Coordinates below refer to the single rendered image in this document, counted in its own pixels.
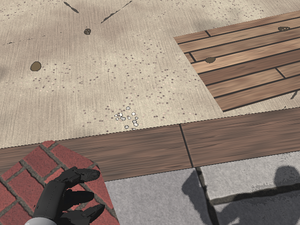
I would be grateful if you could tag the left robot hand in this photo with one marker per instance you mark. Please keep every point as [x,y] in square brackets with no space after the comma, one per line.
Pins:
[57,196]

